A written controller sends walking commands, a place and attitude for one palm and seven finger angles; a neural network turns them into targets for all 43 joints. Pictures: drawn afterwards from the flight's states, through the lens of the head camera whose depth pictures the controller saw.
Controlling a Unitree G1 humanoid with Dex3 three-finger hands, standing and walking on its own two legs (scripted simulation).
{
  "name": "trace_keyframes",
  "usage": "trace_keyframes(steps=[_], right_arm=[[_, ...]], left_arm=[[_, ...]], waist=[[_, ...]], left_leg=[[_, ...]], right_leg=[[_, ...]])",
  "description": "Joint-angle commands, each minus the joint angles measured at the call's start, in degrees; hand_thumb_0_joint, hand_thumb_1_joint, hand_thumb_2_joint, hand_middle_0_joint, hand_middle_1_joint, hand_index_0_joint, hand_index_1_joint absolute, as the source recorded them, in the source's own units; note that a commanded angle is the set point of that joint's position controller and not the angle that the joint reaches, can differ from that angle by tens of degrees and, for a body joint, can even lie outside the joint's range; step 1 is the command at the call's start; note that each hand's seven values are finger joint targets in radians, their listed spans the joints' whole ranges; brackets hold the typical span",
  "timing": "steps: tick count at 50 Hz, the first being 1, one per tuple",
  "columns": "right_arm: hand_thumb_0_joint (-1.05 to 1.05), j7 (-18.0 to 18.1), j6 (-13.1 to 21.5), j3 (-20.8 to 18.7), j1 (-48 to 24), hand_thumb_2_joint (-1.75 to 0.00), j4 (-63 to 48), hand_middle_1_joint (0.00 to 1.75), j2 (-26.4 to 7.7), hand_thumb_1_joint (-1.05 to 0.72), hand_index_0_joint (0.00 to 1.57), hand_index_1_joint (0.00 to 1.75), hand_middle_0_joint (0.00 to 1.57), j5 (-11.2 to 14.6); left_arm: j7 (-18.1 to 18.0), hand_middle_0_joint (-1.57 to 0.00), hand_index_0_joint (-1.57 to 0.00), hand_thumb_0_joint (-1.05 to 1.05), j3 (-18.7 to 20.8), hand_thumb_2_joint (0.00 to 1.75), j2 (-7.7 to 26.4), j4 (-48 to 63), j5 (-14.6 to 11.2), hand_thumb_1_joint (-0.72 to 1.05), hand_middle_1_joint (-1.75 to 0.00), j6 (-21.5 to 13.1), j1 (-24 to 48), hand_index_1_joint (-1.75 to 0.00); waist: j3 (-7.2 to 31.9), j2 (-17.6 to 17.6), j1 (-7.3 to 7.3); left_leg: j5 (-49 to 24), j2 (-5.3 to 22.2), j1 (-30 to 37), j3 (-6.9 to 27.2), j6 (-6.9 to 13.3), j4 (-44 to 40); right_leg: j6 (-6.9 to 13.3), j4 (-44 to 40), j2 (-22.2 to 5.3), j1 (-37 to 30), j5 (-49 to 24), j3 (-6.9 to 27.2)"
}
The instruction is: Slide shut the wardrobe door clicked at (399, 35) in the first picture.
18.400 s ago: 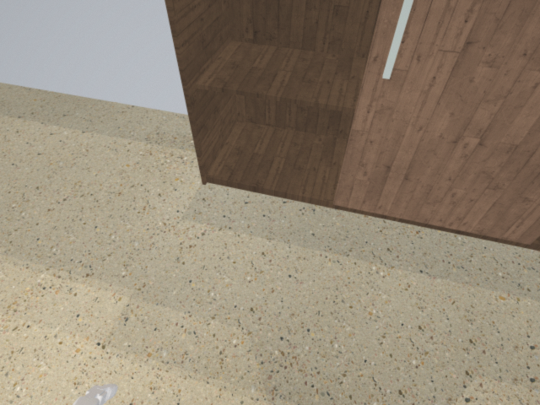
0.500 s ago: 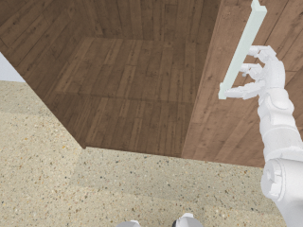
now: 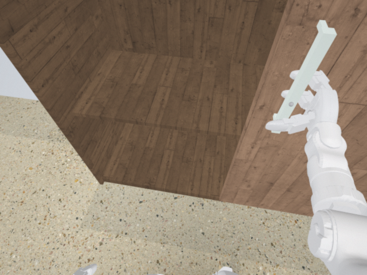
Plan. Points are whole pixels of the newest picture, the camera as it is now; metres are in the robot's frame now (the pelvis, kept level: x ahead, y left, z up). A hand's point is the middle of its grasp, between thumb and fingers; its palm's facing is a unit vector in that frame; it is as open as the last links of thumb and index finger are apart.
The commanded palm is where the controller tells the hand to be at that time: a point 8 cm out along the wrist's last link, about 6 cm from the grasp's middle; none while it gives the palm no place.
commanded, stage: slide the fingers in behind the handle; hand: right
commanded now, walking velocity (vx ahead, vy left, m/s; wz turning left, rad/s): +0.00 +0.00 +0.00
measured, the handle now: (294, 85) +0.52 -0.17 +0.14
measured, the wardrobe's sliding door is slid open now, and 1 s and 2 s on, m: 0.67 0.67 0.67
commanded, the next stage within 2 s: grip the handle and tug to test in 0.98 s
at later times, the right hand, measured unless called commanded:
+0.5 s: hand (282, 103) +0.47 -0.14 +0.13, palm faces +0.08 +1.00 +0.00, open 13.9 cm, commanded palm +0.44 -0.18 +0.12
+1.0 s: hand (282, 103) +0.47 -0.14 +0.12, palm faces +0.08 +1.00 -0.01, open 14.0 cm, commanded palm +0.45 -0.18 +0.12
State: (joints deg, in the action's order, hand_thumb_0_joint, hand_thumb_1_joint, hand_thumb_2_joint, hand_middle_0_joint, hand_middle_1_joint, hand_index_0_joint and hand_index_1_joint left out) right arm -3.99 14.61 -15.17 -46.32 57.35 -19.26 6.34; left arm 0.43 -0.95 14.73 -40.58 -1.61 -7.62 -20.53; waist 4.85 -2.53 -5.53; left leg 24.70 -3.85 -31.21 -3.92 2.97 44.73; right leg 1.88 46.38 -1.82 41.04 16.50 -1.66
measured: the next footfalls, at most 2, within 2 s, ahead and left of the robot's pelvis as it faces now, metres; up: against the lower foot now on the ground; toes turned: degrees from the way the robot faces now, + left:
none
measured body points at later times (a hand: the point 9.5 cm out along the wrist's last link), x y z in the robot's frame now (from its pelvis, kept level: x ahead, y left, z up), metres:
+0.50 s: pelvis +0.00 +0.01 +0.00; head +0.05 +0.01 +0.45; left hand +0.05 +0.27 -0.12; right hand +0.46 -0.19 +0.13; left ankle -0.03 +0.09 -0.70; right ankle +0.06 -0.10 -0.70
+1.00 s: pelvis +0.00 +0.00 +0.00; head +0.05 +0.00 +0.45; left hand +0.06 +0.26 -0.12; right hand +0.46 -0.19 +0.13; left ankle -0.03 +0.09 -0.70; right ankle +0.06 -0.10 -0.70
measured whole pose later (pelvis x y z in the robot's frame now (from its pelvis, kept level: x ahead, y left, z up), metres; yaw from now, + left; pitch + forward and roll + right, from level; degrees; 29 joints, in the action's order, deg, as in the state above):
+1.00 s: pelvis +0.00 +0.00 +0.00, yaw +0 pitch +10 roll +2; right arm -0.1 15.3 -12.0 -47.1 58.4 -15.9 7.0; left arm 0.7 -0.5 14.5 -42.5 -1.4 -7.0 -20.1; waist 4.5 -2.4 -5.0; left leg 24.6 -3.5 -29.9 -3.9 2.8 44.0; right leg 2.0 45.4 -1.3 39.7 16.2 -1.6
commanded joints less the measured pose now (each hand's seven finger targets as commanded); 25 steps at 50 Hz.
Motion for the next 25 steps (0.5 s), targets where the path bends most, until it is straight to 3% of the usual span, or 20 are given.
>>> trace_keyframes(steps=[1,2,3,5,7,8,10,11,12,15,16,18,19,20,22,25], right_arm=[[0.00,-0.2,3.5,1.2,-27.4,-0.30,-14.6,1.20,-7.0,0.50,0.30,1.20,0.30,1.5],[0.00,-0.4,2.8,1.9,-27.3,-0.30,-13.4,1.20,-5.9,0.50,0.30,1.20,0.30,2.0],[0.00,-0.3,2.2,0.7,-27.6,-0.30,-11.4,1.20,-6.9,0.50,0.30,1.20,0.30,2.4],[0.00,0.4,1.8,-2.0,-29.0,-0.30,-9.9,1.20,-10.7,0.50,0.30,1.20,0.30,2.0],[0.00,1.3,2.3,-2.8,-30.9,-0.30,-10.5,1.20,-11.9,0.50,0.30,1.20,0.30,1.1],[0.00,1.7,3.2,-2.8,-31.3,-0.30,-12.3,1.20,-12.3,0.50,0.30,1.20,0.30,0.6],[0.00,1.7,4.4,-2.9,-28.7,-0.30,-12.8,1.20,-12.2,0.50,0.30,1.20,0.30,-0.3],[0.00,1.4,4.7,-1.3,-28.9,-0.30,-13.4,1.20,-10.5,0.50,0.30,1.20,0.30,-0.3],[0.00,1.2,4.9,-1.2,-28.1,-0.30,-14.1,1.20,-9.9,0.50,0.30,1.20,0.30,0.0],[0.00,0.3,4.4,-0.3,-27.5,-0.30,-12.6,1.20,-8.6,0.50,0.30,1.20,0.30,1.2],[0.00,0.4,4.1,-2.2,-28.2,-0.30,-11.9,1.20,-11.0,0.50,0.30,1.20,0.30,1.3],[0.00,0.3,3.8,-0.1,-29.0,-0.30,-13.0,1.20,-8.6,0.50,0.30,1.20,0.30,1.4],[0.00,0.4,3.5,-0.9,-27.9,-0.30,-12.0,1.20,-9.1,0.50,0.30,1.20,0.30,1.2],[0.00,0.5,3.6,-0.9,-27.9,-0.30,-12.5,1.20,-9.6,0.50,0.30,1.20,0.30,1.0],[0.00,0.6,3.7,1.4,-28.4,-0.30,-12.8,1.20,-6.7,0.50,0.30,1.20,0.30,1.0],[0.00,1.0,3.9,-1.2,-27.0,-0.30,-11.8,1.20,-9.6,0.50,0.30,1.20,0.30,1.1]], left_arm=[[-0.3,-0.20,-0.20,0.00,3.5,0.90,9.0,4.0,-0.4,0.90,-0.30,-1.6,-4.2,-0.30],[-0.4,-0.20,-0.20,0.00,3.5,0.90,8.8,4.0,-0.6,0.90,-0.30,-1.5,-3.9,-0.30],[-0.5,-0.20,-0.20,0.00,3.5,0.90,9.1,3.6,-0.6,0.90,-0.30,-1.5,-4.1,-0.30],[-0.9,-0.20,-0.20,0.00,3.3,0.90,9.4,3.2,-0.5,0.90,-0.30,-1.2,-4.1,-0.30],[-0.9,-0.20,-0.20,0.00,3.0,0.90,8.8,3.3,-0.4,0.90,-0.30,-1.3,-3.8,-0.30],[-0.8,-0.20,-0.20,0.00,2.9,0.90,8.7,3.4,-0.2,0.90,-0.30,-1.4,-3.8,-0.30],[-0.6,-0.20,-0.20,0.00,3.1,0.90,8.5,3.6,0.0,0.90,-0.30,-1.4,-4.2,-0.30],[-0.5,-0.20,-0.20,0.00,3.0,0.90,8.2,3.7,0.0,0.90,-0.30,-1.4,-3.8,-0.30],[-0.4,-0.20,-0.20,0.00,3.2,0.90,8.1,3.8,-0.1,0.90,-0.30,-1.3,-3.9,-0.30],[-0.5,-0.20,-0.20,0.00,3.2,0.90,8.4,3.7,-0.3,0.90,-0.30,-1.2,-3.6,-0.30],[-0.6,-0.20,-0.20,0.00,3.3,0.90,8.8,3.3,-0.4,0.90,-0.30,-1.1,-3.8,-0.30],[-0.6,-0.20,-0.20,0.00,3.3,0.90,8.4,3.5,-0.5,0.90,-0.30,-1.0,-3.6,-0.30],[-0.6,-0.20,-0.20,0.00,3.4,0.90,8.5,3.4,-0.4,0.90,-0.30,-1.1,-3.7,-0.30],[-0.6,-0.20,-0.20,0.00,3.3,0.90,8.6,3.4,-0.4,0.90,-0.30,-1.0,-3.7,-0.30],[-0.5,-0.20,-0.20,0.00,3.2,0.90,8.1,3.4,-0.5,0.90,-0.30,-1.0,-3.5,-0.30],[-0.5,-0.20,-0.20,0.00,3.5,0.90,8.8,2.9,-0.3,0.90,-0.30,-1.0,-3.8,-0.30]], waist=[[21.4,0.1,-2.12],[20.0,0.7,-2.15],[18.3,2.8,-2.27],[16.9,3.6,-1.95],[17.6,2.7,-1.84],[19.7,0.2,-1.26],[21.8,0.0,-0.68],[21.9,-1.3,-1.33],[22.8,-0.6,-1.07],[20.6,0.9,-1.57],[20.2,2.1,-1.50],[20.5,0.7,-1.65],[20.2,1.3,-1.48],[20.2,-0.3,-1.07],[19.6,0.6,-1.91],[19.6,1.8,-1.22]], left_leg=[[-19.0,-0.8,-5.2,3.0,-2.0,-7.8],[-18.6,-0.8,-5.0,3.2,-2.1,-8.2],[-18.1,-0.7,-4.8,3.4,-2.3,-8.8],[-17.7,-0.2,-3.5,4.5,-2.5,-9.2],[-18.1,0.3,-2.5,5.2,-2.7,-9.3],[-19.4,0.4,-1.7,5.4,-2.5,-8.6],[-21.6,0.2,-0.9,5.2,-2.3,-7.8],[-23.0,0.4,-1.2,5.4,-2.4,-7.8],[-23.2,0.3,-0.8,5.3,-2.5,-7.7],[-22.5,0.2,-0.4,5.8,-2.7,-8.6],[-22.2,0.4,0.1,5.9,-2.8,-8.8],[-23.2,0.4,-0.1,5.9,-2.8,-8.9],[-23.2,0.4,-0.4,5.9,-2.9,-9.0],[-23.7,0.6,0.2,6.3,-2.8,-8.8],[-22.5,0.4,-1.2,5.6,-2.8,-9.1],[-23.0,0.5,0.1,6.2,-2.8,-9.1]], right_leg=[[0.0,-3.4,1.0,-27.9,-11.8,5.1],[0.0,-3.5,1.1,-26.6,-10.7,4.8],[0.2,-3.7,1.3,-24.7,-9.2,4.6],[0.5,-3.8,1.7,-21.8,-7.5,4.0],[0.6,-3.8,1.9,-20.8,-7.1,3.6],[0.5,-3.6,2.0,-21.7,-8.2,3.5],[0.5,-2.8,2.0,-23.1,-10.6,3.6],[0.5,-2.7,1.9,-23.9,-11.5,3.5],[0.4,-2.6,1.9,-24.3,-11.7,3.5],[0.5,-2.7,2.1,-22.6,-10.1,3.2],[0.4,-3.0,1.9,-21.5,-9.2,3.3],[0.5,-3.3,2.1,-22.5,-9.9,3.2],[0.5,-3.1,2.0,-22.5,-9.9,3.2],[0.5,-3.0,2.2,-22.3,-10.3,3.1],[0.5,-3.4,2.0,-23.1,-9.7,3.3],[0.5,-3.3,2.1,-22.0,-9.6,3.3]])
